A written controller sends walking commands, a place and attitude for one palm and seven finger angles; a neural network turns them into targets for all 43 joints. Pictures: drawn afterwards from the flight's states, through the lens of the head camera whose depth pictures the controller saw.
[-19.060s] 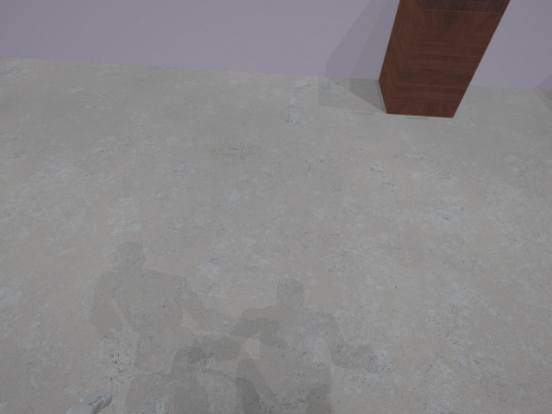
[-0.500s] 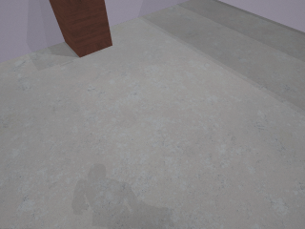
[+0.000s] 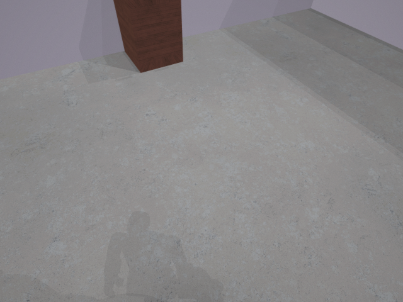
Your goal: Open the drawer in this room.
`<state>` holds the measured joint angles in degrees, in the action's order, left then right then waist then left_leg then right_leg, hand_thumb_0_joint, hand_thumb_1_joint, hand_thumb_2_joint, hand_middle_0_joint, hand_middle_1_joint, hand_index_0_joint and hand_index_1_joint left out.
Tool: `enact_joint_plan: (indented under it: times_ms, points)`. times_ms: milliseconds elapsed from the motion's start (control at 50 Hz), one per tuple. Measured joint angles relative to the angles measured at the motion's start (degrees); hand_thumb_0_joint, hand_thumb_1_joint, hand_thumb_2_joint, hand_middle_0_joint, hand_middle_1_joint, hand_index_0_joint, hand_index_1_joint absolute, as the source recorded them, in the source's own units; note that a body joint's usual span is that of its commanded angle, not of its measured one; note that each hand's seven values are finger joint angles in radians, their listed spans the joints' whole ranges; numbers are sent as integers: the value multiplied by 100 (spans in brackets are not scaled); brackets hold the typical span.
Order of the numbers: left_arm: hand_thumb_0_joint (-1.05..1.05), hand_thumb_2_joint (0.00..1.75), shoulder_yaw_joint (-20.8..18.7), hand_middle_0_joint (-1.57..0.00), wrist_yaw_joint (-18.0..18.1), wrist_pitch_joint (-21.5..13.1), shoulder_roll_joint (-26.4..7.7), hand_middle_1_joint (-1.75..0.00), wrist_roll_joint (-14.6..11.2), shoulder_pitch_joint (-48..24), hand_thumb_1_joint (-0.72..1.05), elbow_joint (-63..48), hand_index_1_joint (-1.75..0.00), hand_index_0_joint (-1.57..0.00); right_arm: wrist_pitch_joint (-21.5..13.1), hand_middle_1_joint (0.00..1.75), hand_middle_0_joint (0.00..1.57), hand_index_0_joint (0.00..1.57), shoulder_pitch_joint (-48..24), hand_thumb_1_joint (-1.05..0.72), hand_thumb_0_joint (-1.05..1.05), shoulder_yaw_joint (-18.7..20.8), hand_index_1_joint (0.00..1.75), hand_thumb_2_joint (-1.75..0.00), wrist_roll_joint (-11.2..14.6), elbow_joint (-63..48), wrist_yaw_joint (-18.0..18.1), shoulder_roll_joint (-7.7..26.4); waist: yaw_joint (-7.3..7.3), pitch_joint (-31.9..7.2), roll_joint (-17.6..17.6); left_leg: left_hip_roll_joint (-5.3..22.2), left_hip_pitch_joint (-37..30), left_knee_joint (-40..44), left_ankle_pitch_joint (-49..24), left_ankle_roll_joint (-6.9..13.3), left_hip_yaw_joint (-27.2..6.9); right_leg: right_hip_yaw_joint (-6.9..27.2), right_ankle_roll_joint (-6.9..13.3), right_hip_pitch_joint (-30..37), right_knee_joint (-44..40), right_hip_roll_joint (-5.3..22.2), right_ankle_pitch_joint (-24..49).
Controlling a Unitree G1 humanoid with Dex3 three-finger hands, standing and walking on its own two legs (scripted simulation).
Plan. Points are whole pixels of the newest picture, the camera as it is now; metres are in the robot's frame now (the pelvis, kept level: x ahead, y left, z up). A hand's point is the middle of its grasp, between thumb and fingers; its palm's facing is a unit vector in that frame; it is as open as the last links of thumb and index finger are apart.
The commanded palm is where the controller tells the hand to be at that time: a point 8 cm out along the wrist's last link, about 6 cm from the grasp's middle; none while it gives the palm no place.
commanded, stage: stand and wait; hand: left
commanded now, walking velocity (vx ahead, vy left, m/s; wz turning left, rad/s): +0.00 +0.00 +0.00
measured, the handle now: out of the picture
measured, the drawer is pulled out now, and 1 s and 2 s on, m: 0.00 0.00 0.00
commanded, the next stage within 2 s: turn or walk to find it in 0.66 s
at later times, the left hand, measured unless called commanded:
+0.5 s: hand out of the picture +0.00 +0.14 -0.18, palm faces +0.04 -0.98 -0.18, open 7.4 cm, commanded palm none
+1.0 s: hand out of the picture +0.03 +0.18 -0.18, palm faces +0.09 -0.97 -0.24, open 7.4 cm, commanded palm none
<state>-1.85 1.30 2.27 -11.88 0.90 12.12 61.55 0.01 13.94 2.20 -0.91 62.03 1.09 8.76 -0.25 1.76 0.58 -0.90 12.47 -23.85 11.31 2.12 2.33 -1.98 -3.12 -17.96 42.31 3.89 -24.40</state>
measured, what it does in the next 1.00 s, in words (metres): steps on the spot: right foot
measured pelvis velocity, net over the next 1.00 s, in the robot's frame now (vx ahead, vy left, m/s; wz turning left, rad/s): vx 0.00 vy -0.02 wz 0.06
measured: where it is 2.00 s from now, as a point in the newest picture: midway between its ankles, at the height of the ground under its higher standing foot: outside the picture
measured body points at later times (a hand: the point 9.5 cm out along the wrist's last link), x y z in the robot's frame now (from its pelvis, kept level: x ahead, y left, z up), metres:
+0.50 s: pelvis +0.00 -0.04 +0.00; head +0.02 -0.04 +0.45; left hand +0.00 +0.19 -0.16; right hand +0.00 -0.27 -0.16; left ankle +0.02 +0.10 -0.74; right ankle -0.01 -0.14 -0.74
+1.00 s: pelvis +0.00 -0.02 -0.01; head +0.02 -0.02 +0.44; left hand +0.03 +0.23 -0.16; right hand +0.05 -0.26 -0.16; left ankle +0.02 +0.10 -0.74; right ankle -0.01 -0.14 -0.74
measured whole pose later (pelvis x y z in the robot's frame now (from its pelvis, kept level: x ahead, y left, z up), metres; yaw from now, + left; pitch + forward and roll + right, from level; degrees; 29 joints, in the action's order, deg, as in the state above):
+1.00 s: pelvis +0.00 -0.02 -0.01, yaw +3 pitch -1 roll +0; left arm -1.3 1.2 1.1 -12.6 0.6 10.6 61.7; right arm 1.0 11.1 1.1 -0.7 62.7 0.2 11.1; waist 0.5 3.5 0.2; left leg 0.3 14.4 -29.3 13.5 -0.4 -0.9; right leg -7.0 -0.1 -10.5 28.3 2.6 -16.3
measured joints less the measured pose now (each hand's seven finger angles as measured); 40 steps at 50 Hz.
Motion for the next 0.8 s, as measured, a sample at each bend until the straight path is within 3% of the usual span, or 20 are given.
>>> enact_joint_plan:
  times_ms: [60,120,180,220,480,800]
  points:
    - [1,90,64,-20,17,-116,66,-30,3,71,91,52,-30,-20,2,30,20,20,-8,-91,1,16,30,-90,37,69,-9,19,28,-67,36,-50,67,-269,143,-100,51,-32,55,513,-1222,15,819]
    - [1,90,146,-20,17,-181,259,-30,16,145,91,183,-30,-20,53,30,20,20,-20,-91,1,30,30,-90,77,130,-21,111,-11,-95,-201,84,52,-456,335,-206,-38,-132,277,629,-1259,-121,887]
    - [1,90,167,-20,4,-190,345,-30,17,259,91,216,-30,-20,100,30,20,20,62,-91,1,14,30,-90,39,158,-42,118,-9,-203,-241,178,49,-434,437,-245,-63,-218,356,697,-1376,-186,798]
    - [1,90,171,-20,-1,-219,353,-30,-1,294,92,237,-30,-20,66,30,20,20,82,-91,1,-14,30,-90,31,197,-36,106,6,-160,-231,252,11,-329,123,-286,-88,-254,388,731,-1424,-256,821]
    - [1,90,162,-20,-26,-280,292,-30,-39,317,91,397,-30,-20,-47,30,20,20,98,-91,1,-76,30,-90,68,416,22,78,52,106,-50,358,-232,30,31,-392,-101,-275,449,1011,-1897,-383,1056]
    - [1,90,49,-20,-7,-241,-193,-30,-32,-69,91,206,-30,-20,-23,30,20,20,-265,-91,1,-66,30,-90,44,208,-13,433,26,82,-101,293,-244,55,-18,-348,-130,-307,392,1051,-1932,-319,1095]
